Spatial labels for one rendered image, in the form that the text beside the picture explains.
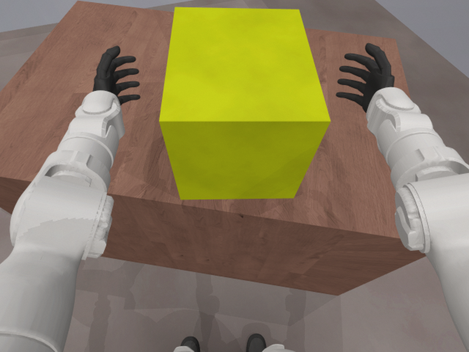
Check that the right robot hand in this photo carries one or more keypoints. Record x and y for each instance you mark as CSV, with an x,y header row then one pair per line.
x,y
378,77

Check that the right robot upper arm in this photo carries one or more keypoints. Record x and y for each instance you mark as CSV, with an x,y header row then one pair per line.
x,y
432,216

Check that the carton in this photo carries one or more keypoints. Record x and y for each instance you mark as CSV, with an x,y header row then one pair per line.
x,y
242,111

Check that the left robot forearm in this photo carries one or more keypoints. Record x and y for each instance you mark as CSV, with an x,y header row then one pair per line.
x,y
86,153

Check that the robot foot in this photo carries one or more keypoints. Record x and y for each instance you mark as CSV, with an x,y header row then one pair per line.
x,y
256,343
192,343

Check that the pedestal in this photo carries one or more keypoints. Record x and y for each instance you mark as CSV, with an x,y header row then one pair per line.
x,y
336,234

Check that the left robot hand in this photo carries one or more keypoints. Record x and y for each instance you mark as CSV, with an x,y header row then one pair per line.
x,y
107,77

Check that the robot right foot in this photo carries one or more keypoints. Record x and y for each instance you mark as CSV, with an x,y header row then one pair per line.
x,y
256,343

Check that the robot left foot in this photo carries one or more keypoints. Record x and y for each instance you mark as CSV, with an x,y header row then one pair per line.
x,y
192,343

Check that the right robot forearm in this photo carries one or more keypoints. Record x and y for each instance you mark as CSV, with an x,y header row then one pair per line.
x,y
407,140

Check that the left robot upper arm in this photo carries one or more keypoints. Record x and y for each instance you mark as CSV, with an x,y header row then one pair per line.
x,y
63,223

